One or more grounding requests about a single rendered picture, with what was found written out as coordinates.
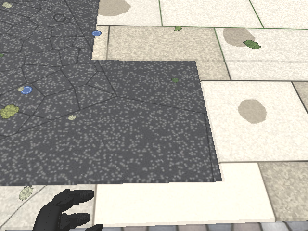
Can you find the robot left hand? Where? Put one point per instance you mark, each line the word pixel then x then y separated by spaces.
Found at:
pixel 51 217

